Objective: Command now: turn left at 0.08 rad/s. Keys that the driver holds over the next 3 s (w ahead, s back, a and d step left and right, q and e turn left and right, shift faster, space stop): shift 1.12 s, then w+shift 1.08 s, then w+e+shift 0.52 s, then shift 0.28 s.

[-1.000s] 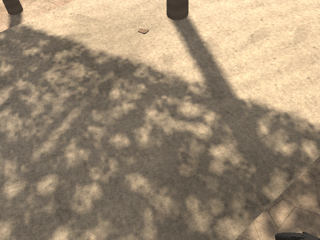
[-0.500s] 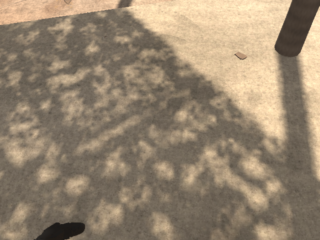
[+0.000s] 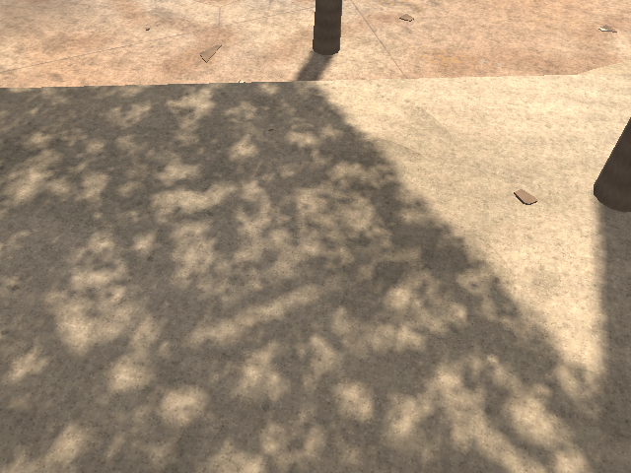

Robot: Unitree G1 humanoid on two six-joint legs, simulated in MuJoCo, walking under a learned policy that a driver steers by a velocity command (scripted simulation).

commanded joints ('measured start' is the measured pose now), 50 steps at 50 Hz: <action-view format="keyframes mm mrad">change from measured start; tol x8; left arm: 1 -1 80 30 -45 14 1 -5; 15 11 46 21 52 4 -112 -2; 31 182 -39 26 167 -10 -95 17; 50 203 -66 -9 274 -17 -86 18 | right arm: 1 -62 -129 -46 -38 28 -37 -9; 22 219 -43 -76 163 32 -78 -36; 50 300 30 -33 305 41 -54 -45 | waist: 1 -8 155 30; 8 -1 157 8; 9 -1 121 25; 10 -89 -106 36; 14 -51 -122 45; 22 -17 109 45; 50 -33 55 96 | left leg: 1 26 249 -286 -320 113 171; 8 -66 188 -147 -264 284 143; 12 -14 9 54 -75 68 11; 19 -22 77 -1 -156 386 8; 25 1 85 5 -153 472 35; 50 -4 63 52 -108 418 22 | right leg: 1 -137 -40 22 175 -66 43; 6 95 -57 -42 -79 56 29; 9 254 -46 -61 -401 347 -5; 10 179 -85 -10 -318 487 -33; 13 148 -133 33 -416 745 -88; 24 190 -29 -106 -214 540 -40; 50 160 -41 -123 -193 549 -42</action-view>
